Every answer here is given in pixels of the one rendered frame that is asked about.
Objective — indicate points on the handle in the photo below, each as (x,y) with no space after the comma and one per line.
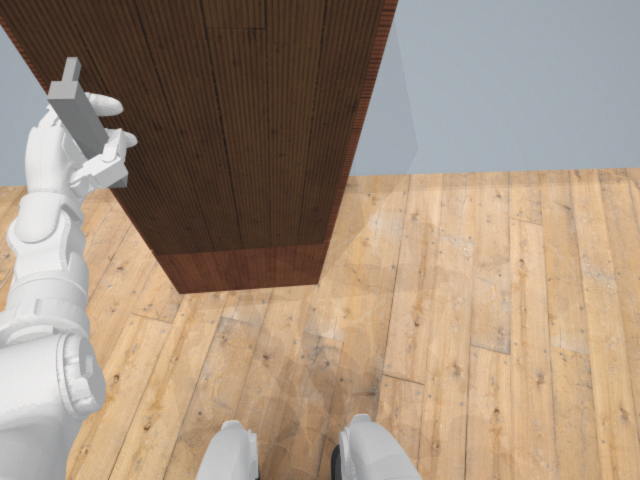
(72,106)

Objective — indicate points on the left robot upper arm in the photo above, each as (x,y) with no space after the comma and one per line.
(48,387)

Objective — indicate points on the robot right thigh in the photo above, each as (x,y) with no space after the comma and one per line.
(369,452)

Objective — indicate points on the left robot forearm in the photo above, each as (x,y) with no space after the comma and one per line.
(49,289)

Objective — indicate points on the robot left thigh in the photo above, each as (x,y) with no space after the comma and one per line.
(231,455)

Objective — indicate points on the cupboard door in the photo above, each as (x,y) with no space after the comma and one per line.
(243,109)

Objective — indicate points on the robot thigh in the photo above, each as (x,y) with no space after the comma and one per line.
(369,452)
(231,455)

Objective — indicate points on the robot left hand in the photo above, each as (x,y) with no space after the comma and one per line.
(52,157)

